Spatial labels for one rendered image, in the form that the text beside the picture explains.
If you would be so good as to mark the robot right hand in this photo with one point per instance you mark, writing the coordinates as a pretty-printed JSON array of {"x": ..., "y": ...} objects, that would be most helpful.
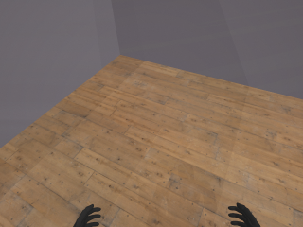
[{"x": 247, "y": 216}]

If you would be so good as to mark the robot left hand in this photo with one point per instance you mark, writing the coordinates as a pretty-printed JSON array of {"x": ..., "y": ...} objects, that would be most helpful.
[{"x": 84, "y": 217}]

